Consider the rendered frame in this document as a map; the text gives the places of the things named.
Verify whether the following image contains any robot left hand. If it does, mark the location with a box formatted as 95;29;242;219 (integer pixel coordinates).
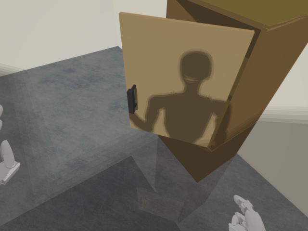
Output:
0;105;20;185

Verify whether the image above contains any cupboard door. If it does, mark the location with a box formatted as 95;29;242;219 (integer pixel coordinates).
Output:
119;12;255;147

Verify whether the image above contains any handle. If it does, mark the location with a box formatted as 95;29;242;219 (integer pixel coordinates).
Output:
127;85;137;114

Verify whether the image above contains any robot right hand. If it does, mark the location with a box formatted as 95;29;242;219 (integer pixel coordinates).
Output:
229;195;266;231

